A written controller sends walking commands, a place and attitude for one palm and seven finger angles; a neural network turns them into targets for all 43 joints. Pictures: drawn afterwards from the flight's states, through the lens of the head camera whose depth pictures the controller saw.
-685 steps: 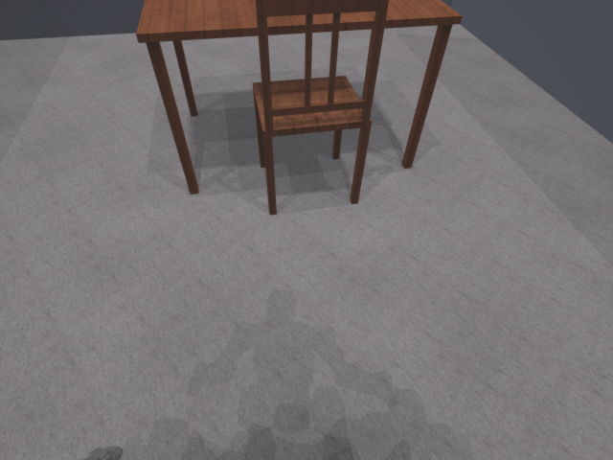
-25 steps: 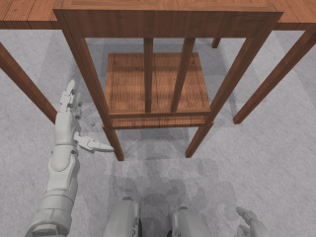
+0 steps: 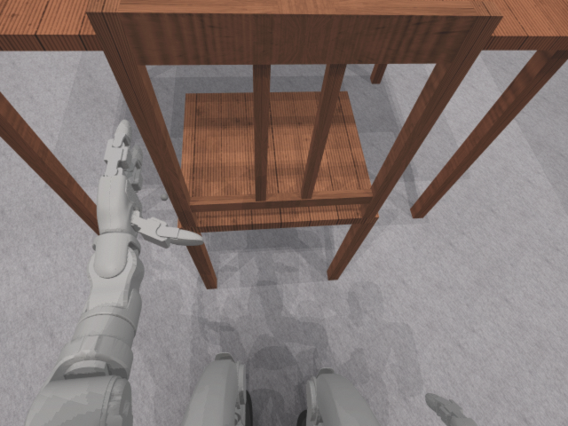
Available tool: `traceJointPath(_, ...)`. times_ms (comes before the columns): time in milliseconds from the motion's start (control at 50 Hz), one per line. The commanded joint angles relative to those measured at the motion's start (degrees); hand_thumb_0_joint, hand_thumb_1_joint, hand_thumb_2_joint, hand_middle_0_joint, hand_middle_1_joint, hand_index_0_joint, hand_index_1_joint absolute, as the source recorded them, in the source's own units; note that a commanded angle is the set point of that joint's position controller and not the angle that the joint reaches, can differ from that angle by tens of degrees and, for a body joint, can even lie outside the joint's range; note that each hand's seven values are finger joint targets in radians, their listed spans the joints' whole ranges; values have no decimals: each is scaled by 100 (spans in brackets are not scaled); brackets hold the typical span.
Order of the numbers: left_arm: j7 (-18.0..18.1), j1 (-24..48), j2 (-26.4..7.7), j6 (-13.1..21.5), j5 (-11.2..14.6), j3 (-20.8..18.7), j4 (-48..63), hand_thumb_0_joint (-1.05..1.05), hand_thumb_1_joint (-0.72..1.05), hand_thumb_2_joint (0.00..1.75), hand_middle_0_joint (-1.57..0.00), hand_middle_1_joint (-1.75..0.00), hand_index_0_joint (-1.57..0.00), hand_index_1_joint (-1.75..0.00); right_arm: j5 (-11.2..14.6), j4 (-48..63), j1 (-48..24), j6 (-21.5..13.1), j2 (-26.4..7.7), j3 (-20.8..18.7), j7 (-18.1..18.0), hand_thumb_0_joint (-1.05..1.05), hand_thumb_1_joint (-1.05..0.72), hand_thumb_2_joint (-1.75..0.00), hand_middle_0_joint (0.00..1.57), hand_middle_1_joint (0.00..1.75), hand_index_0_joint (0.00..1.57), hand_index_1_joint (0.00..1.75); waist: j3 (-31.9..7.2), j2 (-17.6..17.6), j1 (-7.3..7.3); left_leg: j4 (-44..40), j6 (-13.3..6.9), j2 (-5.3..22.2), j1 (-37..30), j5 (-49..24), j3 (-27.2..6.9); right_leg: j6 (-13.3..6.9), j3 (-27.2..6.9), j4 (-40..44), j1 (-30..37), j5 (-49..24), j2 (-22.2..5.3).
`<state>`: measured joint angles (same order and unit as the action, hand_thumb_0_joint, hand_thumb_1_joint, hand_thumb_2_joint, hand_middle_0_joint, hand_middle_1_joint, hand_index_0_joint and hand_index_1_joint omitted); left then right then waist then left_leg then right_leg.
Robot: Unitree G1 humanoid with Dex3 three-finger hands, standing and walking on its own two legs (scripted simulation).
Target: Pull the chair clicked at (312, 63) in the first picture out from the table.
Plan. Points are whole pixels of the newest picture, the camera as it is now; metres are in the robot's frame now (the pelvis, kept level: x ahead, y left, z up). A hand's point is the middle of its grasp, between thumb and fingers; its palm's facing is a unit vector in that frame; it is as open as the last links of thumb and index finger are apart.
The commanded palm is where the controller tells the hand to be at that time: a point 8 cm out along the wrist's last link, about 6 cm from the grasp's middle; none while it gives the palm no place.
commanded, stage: push the fingers through the gap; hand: left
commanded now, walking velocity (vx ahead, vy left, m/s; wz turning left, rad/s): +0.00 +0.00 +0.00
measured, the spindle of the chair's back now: (260, 145) +0.51 +0.04 +0.04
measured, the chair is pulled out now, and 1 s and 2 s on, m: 0.00 0.00 0.01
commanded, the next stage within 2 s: hook a spindle and tug to test in 0.72 s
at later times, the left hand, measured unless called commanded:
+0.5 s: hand (167, 170) +0.47 +0.17 +0.02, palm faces +0.11 -0.99 -0.02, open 17.0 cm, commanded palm +0.43 +0.21 +0.02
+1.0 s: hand (170, 175) +0.46 +0.17 +0.02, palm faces +0.12 -0.99 -0.02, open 16.7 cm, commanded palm +0.43 +0.21 +0.02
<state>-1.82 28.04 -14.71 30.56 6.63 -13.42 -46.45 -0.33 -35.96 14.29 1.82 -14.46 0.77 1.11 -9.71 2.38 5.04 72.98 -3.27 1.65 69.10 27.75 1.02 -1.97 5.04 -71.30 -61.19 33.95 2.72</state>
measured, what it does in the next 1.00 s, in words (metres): stands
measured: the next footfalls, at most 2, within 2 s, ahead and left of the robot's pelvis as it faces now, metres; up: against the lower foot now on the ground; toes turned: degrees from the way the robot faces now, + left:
none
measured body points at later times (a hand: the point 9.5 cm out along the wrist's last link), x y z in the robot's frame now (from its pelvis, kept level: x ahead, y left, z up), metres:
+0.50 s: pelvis +0.00 +0.00 +0.00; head +0.14 +0.02 +0.42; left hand +0.46 +0.23 +0.02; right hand +0.05 -0.26 -0.12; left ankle +0.06 +0.08 -0.62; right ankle +0.00 -0.11 -0.62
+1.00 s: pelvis +0.00 +0.00 +0.00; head +0.14 +0.02 +0.43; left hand +0.45 +0.22 +0.03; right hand +0.08 -0.26 -0.12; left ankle +0.06 +0.08 -0.62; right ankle +0.00 -0.11 -0.62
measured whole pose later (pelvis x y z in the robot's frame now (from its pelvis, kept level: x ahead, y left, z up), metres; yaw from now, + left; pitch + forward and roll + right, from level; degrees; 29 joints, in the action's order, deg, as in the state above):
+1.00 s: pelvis +0.00 +0.00 +0.00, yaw +0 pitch +25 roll -4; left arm -1.9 36.1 -16.7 32.1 5.2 -16.5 -55.1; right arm -1.2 -35.8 15.0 5.6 -14.4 0.4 2.4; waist -9.8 2.4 6.5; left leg 73.2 -3.2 2.0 70.5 28.2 1.0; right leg -2.0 4.9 -71.2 -62.6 34.0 3.1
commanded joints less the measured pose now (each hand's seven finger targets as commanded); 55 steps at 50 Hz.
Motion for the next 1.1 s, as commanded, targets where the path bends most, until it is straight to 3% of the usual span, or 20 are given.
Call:
traceJointPath(0,-23,2165,-1143,484,1,-388,946,0,-50,30,-6,-8,-6,-8,-49,450,533,-96,-965,-386,-42,0,-90,-90,20,30,20,30,-2523,305,131,-738,181,-43,-2750,-1457,-572,5,-327,997,209,-1460,22)
traceJointPath(100,-104,2340,-1125,454,-44,-367,601,0,-50,30,-6,-8,-6,-8,-53,420,626,-1,-959,-379,2,0,-90,-90,20,30,20,30,-2522,442,177,-705,189,-28,-2777,-1610,-577,2,-302,956,117,-1571,31)
traceJointPath(220,-107,2944,-1341,494,-82,-494,258,0,-50,30,-6,-8,-6,-8,-85,330,764,90,-1003,-379,11,0,-90,-90,20,30,20,30,-2487,329,313,-643,161,-13,-2658,-1549,-623,16,-305,934,-2,-1510,48)
traceJointPath(280,-110,3206,-1515,579,-114,-617,354,0,-50,30,-6,-8,-6,-8,-119,313,855,107,-1009,-390,16,0,-90,-90,20,30,20,30,-2773,570,288,-589,159,-15,-2843,-1779,-617,-2,-316,871,26,-1654,59)
traceJointPath(400,-170,2646,-1317,462,-85,-549,138,0,-50,30,-6,-8,-6,-8,-105,364,898,228,-991,-395,101,0,-90,-90,20,30,20,30,-2809,485,222,-650,173,-8,-2900,-2005,-602,-5,-274,912,150,-1852,83)
traceJointPath(440,-139,2643,-1476,428,-80,-672,167,0,-50,30,-6,-8,-6,-8,-99,370,917,281,-1007,-402,96,0,-90,-90,20,30,20,30,-2691,304,235,-662,154,-6,-2745,-1957,-569,17,-300,937,263,-1904,82)
traceJointPath(460,-118,2642,-1475,445,-86,-667,317,0,-50,30,-6,-8,-6,-8,-97,413,893,292,-994,-400,103,0,-90,-90,20,30,20,30,-2754,392,197,-675,160,-14,-2752,-1942,-561,15,-309,931,289,-1897,80)
traceJointPath(480,-109,2791,-1311,483,-74,-527,475,0,-50,30,-6,-8,-6,-8,-91,426,883,282,-970,-402,103,0,-90,-90,20,30,20,30,-2800,500,266,-684,164,0,-2933,-2017,-594,8,-285,912,172,-1898,81)
traceJointPath(540,-40,2607,-1365,513,-61,-607,627,0,-50,30,-6,-8,-6,-8,-107,393,923,284,-972,-425,109,0,-90,-90,20,30,20,30,-2846,433,228,-707,183,17,-3057,-2168,-592,16,-278,955,255,-2020,93)
traceJointPath(620,-4,2670,-1236,536,-105,-496,503,0,-50,30,-6,-8,-6,-8,-109,357,888,278,-938,-414,107,0,-90,-90,20,30,20,30,-2597,378,300,-696,165,-5,-2879,-1958,-552,33,-301,983,201,-1917,85)
traceJointPath(660,8,2617,-1358,566,-123,-603,499,0,-50,30,-6,-8,-6,-8,-120,366,894,276,-951,-417,96,0,-90,-90,20,30,20,30,-2634,350,258,-704,167,-8,-2869,-1965,-538,28,-312,983,283,-1945,80)
traceJointPath(700,-26,2671,-1201,588,-131,-453,502,0,-50,30,-6,-8,-6,-8,-116,373,857,266,-931,-409,104,0,-90,-90,20,30,20,30,-2609,501,274,-712,192,4,-3010,-2019,-575,11,-280,957,130,-1903,76)
traceJointPath(760,-31,2727,-1226,566,-117,-483,313,0,-50,30,-6,-8,-6,-8,-118,350,843,268,-948,-408,94,0,-90,-90,20,30,20,30,-2478,318,320,-709,168,-4,-2855,-1779,-576,26,-287,1009,119,-1748,77)
traceJointPath(800,-43,2810,-1251,585,-138,-476,293,0,-50,30,-6,-8,-6,-8,-115,356,831,268,-965,-401,84,0,-90,-90,20,30,20,30,-2519,466,297,-714,182,3,-2940,-1802,-610,9,-273,966,-5,-1700,64)
traceJointPath(820,-50,2906,-1091,578,-130,-348,277,0,-50,30,-8,-13,-8,-13,-115,357,825,269,-939,-400,89,0,-90,-90,20,30,20,30,-2524,459,342,-697,173,-6,-2952,-1783,-609,17,-269,973,-23,-1685,63)
traceJointPath(860,-38,2874,-1236,615,-126,-454,439,0,-50,30,-11,-24,-11,-24,-130,384,815,269,-953,-416,81,0,-90,-90,20,30,20,30,-2739,531,260,-673,182,-12,-3022,-1936,-590,8,-300,949,123,-1826,61)
traceJointPath(880,-44,2843,-1118,621,-98,-375,528,0,-50,30,-13,-30,-13,-30,-119,421,808,262,-931,-413,89,0,-90,-90,20,30,20,30,-2834,579,267,-670,178,-16,-3114,-2056,-591,1,-290,927,136,-1919,67)
traceJointPath(960,-20,2842,-1195,528,-143,-430,200,0,-50,30,-20,-52,-20,-52,-110,380,793,303,-949,-405,82,0,-90,-90,20,30,20,30,-2514,235,331,-652,142,-19,-2724,-1674,-565,39,-320,996,122,-1700,65)
traceJointPath(1020,12,3028,-1209,576,-161,-426,310,0,-50,30,-25,-68,-25,-68,-123,389,796,290,-940,-396,72,0,-90,-90,20,30,20,30,-2666,493,307,-656,168,-18,-2905,-1764,-597,19,-304,947,46,-1697,55)
traceJointPath(1080,28,3091,-1198,611,-127,-448,342,0,-50,30,-31,-85,-31,-85,-133,385,810,271,-931,-388,66,0,-90,-90,20,30,20,30,-2718,432,332,-624,143,-26,-2861,-1815,-569,25,-320,944,124,-1786,59)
